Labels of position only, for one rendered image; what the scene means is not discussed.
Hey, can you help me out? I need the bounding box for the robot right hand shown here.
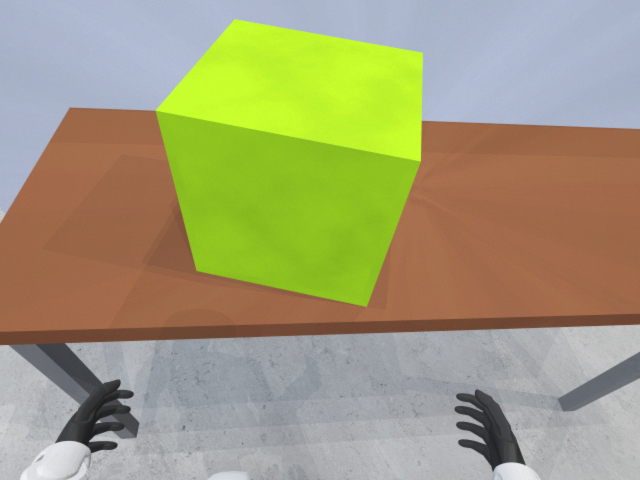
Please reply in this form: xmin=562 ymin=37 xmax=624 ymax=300
xmin=455 ymin=389 xmax=526 ymax=471

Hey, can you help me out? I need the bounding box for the robot left hand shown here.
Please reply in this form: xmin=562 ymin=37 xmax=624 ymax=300
xmin=55 ymin=379 xmax=134 ymax=453

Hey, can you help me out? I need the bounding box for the carton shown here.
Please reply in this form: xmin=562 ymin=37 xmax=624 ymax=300
xmin=156 ymin=19 xmax=423 ymax=307

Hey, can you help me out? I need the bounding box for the left robot forearm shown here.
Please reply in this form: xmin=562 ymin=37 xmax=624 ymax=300
xmin=20 ymin=441 xmax=91 ymax=480

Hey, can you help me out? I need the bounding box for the table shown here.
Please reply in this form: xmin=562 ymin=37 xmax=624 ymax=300
xmin=0 ymin=107 xmax=640 ymax=439

